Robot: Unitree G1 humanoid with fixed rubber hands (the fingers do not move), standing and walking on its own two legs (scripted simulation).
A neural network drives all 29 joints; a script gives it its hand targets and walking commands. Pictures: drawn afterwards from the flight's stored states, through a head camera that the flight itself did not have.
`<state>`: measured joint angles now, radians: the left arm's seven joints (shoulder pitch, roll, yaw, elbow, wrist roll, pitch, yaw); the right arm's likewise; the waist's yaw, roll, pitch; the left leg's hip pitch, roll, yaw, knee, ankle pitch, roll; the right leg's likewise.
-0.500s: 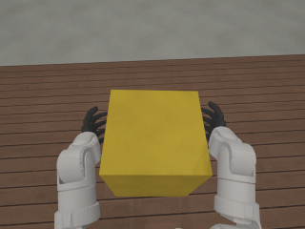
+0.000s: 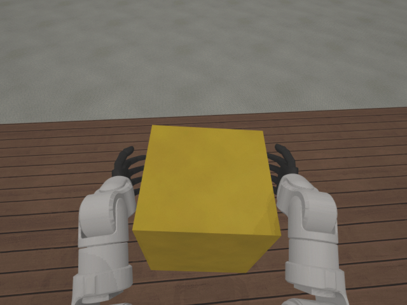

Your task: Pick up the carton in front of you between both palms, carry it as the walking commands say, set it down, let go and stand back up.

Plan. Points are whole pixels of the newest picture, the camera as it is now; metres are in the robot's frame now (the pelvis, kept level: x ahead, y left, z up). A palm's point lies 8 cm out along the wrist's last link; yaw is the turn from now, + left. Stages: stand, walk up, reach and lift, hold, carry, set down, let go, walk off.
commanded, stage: carry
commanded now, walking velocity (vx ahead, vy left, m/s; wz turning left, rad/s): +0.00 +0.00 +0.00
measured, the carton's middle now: (203, 205) +0.32 +0.00 +0.03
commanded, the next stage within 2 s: none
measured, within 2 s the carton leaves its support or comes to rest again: neither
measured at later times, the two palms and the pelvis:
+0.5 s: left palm (119, 184) +0.32 +0.16 +0.10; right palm (282, 177) +0.33 -0.15 +0.11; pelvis +0.01 +0.00 -0.01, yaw +1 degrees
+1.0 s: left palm (143, 126) +0.54 +0.15 +0.06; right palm (257, 121) +0.56 -0.15 +0.06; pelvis +0.22 -0.01 -0.04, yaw +1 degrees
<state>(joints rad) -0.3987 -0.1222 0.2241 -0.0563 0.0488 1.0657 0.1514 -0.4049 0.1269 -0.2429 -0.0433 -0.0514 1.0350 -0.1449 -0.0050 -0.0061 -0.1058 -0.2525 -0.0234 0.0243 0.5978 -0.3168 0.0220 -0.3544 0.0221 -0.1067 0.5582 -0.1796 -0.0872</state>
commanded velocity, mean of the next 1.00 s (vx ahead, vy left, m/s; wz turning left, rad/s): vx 0.39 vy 0.00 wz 0.00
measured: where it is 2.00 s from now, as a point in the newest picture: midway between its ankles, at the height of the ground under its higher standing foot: (197, 214)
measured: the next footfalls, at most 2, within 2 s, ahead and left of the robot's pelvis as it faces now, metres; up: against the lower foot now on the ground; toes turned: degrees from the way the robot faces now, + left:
right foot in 0.94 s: +0.35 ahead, -0.06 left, -0.03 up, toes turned -3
left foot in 1.48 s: +0.67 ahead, +0.08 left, -0.06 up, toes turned +4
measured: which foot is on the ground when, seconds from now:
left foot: down 0.00-0.94, up 0.96-1.00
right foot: down 0.00-0.62, up 0.64-0.92, down 0.94-1.00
